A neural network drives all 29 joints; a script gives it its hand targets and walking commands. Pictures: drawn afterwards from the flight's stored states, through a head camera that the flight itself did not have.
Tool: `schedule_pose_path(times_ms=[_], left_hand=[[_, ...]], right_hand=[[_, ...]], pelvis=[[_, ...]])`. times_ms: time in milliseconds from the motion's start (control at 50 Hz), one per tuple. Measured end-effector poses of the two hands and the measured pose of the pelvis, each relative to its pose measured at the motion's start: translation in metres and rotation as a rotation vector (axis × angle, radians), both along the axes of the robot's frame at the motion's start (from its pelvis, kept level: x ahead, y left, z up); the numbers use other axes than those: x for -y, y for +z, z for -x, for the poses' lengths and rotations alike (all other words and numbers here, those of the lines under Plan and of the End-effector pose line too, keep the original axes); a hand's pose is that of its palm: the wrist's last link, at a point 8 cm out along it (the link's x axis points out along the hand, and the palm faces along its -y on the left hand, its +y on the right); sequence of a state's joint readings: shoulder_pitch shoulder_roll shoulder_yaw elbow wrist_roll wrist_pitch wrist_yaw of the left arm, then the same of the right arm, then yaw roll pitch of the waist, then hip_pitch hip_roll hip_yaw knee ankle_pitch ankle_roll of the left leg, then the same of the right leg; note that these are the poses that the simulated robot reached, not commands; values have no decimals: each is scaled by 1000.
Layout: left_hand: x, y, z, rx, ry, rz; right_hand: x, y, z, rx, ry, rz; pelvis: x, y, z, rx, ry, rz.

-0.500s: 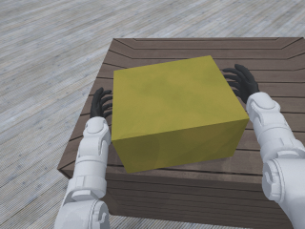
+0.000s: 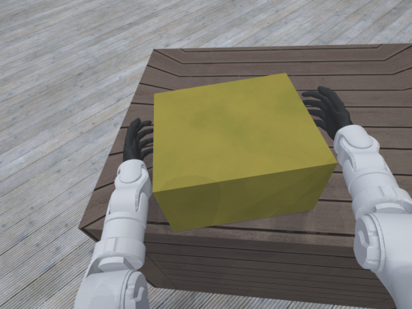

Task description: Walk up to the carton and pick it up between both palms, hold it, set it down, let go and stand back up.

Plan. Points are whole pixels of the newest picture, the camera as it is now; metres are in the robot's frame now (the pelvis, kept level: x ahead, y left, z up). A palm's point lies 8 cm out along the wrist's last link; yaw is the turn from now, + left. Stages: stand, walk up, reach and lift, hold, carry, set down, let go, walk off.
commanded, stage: set down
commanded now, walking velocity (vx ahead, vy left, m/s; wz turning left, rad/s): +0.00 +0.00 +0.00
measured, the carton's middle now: (231, 150) +0.43 +0.01 +0.03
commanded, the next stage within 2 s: none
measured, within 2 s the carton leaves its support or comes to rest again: neither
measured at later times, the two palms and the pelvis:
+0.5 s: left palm (135, 159) +0.36 +0.20 +0.08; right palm (338, 127) +0.44 -0.20 +0.10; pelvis +0.00 +0.00 +0.00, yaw +0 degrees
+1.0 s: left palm (137, 161) +0.37 +0.20 +0.07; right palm (336, 131) +0.44 -0.20 +0.09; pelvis +0.00 +0.00 +0.00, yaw +0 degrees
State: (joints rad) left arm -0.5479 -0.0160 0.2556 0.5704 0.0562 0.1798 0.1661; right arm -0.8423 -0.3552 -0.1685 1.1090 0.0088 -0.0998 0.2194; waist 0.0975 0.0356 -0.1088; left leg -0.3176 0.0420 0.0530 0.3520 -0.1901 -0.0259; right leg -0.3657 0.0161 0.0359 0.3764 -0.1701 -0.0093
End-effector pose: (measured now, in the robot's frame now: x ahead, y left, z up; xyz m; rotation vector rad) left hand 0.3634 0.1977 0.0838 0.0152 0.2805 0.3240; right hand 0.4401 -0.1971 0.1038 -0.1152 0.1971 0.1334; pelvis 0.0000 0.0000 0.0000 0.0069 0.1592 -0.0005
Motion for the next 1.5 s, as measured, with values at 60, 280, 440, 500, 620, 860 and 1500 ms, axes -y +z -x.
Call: schedule_pose_path(times_ms=[60, 280, 440, 500, 620, 860, 1500], left_hand=[[0, -1, 0, 4, -1, 0], [1, -3, 0, 16, -2, -1], [1, -3, 0, 21, -4, -4], [1, -3, 0, 22, -6, -10], [1, -3, 0, 25, -8, -19], [0, -5, -1, 31, -8, -20], [-2, -63, -14, -119, 104, 115]], right_hand=[[1, -2, 1, -3, 0, 4], [2, -6, 3, -9, 4, 13], [2, -5, 3, -6, 11, 21], [3, -5, 2, -5, 15, 26], [3, -5, 2, -3, 21, 31], [4, -7, 2, -2, 22, 10], [32, -50, -32, -64, -65, -93]], pelvis=[[0, 0, 0, 0, 0, 0], [0, 0, 0, 0, 0, 0], [0, 0, 0, 0, 0, 0], [0, 0, 0, -1, 0, 0], [0, 0, -1, -1, 0, 0], [0, 0, -1, -2, 0, 0], [7, -3, -11, -131, -5, 3]])
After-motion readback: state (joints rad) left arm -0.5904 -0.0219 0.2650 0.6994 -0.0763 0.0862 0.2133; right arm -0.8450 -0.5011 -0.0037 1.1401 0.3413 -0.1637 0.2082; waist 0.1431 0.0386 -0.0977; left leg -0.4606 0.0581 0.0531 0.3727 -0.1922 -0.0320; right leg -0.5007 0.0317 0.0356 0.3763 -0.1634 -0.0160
